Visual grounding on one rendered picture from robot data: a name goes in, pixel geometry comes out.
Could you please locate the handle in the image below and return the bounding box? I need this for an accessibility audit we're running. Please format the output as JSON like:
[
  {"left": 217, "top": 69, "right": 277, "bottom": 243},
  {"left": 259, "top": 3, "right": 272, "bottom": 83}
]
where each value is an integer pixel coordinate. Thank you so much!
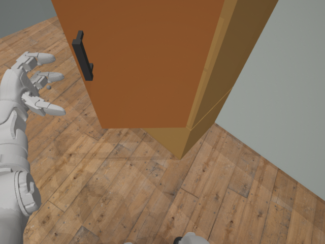
[{"left": 72, "top": 30, "right": 93, "bottom": 81}]

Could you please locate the robot left hand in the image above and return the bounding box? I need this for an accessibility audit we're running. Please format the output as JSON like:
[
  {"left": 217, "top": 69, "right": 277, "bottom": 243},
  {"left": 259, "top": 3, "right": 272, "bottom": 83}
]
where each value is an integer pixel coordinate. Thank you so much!
[{"left": 0, "top": 51, "right": 66, "bottom": 116}]

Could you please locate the right robot shin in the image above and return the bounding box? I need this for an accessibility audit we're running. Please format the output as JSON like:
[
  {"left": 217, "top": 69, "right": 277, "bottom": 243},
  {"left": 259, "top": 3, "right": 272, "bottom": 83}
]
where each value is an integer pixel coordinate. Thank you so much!
[{"left": 183, "top": 232, "right": 196, "bottom": 238}]

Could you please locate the cupboard door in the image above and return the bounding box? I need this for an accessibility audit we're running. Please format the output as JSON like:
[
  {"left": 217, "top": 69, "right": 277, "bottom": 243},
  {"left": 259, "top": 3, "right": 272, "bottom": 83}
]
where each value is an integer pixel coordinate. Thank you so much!
[{"left": 51, "top": 0, "right": 224, "bottom": 129}]

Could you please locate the robot left forearm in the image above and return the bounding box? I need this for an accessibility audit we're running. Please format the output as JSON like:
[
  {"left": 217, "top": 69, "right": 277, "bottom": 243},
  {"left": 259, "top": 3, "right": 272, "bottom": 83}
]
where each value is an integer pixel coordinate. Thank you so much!
[{"left": 0, "top": 100, "right": 30, "bottom": 176}]

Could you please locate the robot left upper arm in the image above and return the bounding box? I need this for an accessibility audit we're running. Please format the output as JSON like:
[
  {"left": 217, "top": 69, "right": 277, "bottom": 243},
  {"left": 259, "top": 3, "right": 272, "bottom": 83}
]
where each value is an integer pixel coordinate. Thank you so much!
[{"left": 0, "top": 171, "right": 41, "bottom": 244}]

